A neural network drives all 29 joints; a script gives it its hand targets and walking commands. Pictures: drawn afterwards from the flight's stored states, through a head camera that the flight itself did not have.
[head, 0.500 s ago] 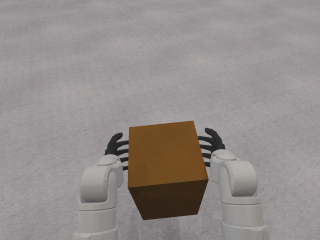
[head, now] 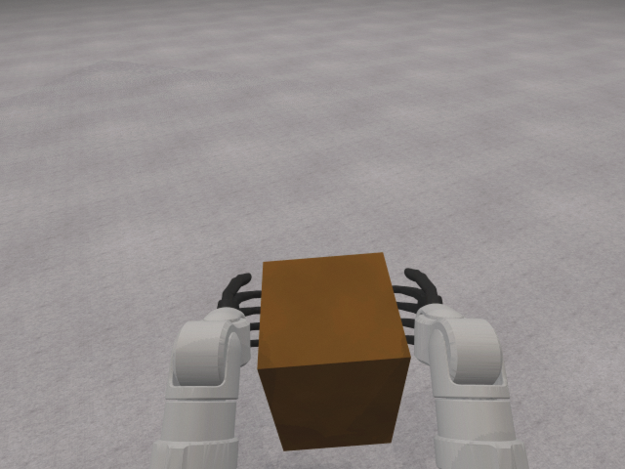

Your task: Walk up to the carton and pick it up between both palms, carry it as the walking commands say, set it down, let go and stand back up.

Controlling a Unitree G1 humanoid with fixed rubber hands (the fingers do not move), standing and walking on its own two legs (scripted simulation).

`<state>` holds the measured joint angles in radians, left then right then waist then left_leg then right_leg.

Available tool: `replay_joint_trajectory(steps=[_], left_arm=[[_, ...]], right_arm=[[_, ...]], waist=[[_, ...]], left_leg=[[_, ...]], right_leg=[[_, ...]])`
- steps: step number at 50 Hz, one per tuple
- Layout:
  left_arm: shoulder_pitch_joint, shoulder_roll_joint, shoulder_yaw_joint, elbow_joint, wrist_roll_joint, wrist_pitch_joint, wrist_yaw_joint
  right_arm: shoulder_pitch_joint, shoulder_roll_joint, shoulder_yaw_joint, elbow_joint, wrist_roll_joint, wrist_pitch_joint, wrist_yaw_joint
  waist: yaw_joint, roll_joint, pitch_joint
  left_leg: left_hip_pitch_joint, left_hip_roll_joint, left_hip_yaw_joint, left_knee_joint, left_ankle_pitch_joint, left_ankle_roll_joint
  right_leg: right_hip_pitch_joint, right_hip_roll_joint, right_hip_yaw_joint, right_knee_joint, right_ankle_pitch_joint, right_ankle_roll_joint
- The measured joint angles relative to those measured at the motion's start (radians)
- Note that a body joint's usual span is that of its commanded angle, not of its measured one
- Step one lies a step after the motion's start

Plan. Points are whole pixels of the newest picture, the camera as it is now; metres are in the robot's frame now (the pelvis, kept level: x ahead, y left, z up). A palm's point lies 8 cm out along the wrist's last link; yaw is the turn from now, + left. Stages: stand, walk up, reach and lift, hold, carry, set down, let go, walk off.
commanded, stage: carry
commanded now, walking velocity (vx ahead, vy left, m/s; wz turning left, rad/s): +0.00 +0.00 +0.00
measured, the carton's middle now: (330, 357) +0.29 +0.00 +0.03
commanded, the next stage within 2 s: none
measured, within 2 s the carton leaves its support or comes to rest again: neither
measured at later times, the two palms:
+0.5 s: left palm (261, 327) +0.29 +0.09 +0.08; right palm (453, 324) +0.30 -0.16 +0.08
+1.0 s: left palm (275, 322) +0.30 +0.07 +0.08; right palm (463, 317) +0.31 -0.17 +0.08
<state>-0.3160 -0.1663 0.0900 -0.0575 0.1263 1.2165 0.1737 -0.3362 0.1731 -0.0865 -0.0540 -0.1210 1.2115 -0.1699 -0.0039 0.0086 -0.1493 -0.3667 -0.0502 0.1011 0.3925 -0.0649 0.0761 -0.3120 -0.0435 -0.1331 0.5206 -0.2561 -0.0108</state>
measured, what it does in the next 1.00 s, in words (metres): shifts its weight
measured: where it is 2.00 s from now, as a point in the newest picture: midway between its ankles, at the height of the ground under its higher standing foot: outside the picture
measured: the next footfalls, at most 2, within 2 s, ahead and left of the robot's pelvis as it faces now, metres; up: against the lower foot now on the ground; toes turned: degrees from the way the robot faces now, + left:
none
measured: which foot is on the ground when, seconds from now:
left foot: down 0.00-1.00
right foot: down 0.00-1.00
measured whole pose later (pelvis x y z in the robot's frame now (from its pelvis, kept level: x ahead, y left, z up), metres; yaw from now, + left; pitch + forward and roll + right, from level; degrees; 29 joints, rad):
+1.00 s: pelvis +0.02 -0.06 -0.01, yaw +0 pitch +3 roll +1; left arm -0.28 -0.16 0.07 -0.10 0.10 1.17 0.19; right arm -0.31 0.16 -0.06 -0.09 -0.10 1.16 -0.18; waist 0.00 0.00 -0.11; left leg -0.43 0.01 0.06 0.53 -0.15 0.02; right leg -0.34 0.02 -0.16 0.58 -0.30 -0.09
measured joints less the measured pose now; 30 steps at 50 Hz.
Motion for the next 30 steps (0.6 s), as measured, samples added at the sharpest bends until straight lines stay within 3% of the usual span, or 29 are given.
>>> replay_joint_trajectory(steps=[10, 30], left_arm=[[0.021, 0.006, -0.006, 0.000, -0.025, -0.035, 0.009], [0.025, 0.007, -0.020, -0.024, -0.022, -0.052, 0.013]], right_arm=[[0.010, -0.003, 0.013, -0.001, -0.008, -0.024, 0.004], [0.027, -0.008, 0.019, -0.027, 0.007, -0.057, 0.000]], waist=[[0.032, 0.011, 0.024], [0.007, -0.001, 0.032]], left_leg=[[-0.039, 0.022, -0.011, 0.051, -0.012, -0.008], [-0.061, 0.051, -0.025, 0.117, -0.065, -0.043]], right_leg=[[-0.023, 0.021, -0.009, 0.016, 0.020, -0.025], [-0.033, 0.048, -0.019, 0.055, -0.029, -0.065]])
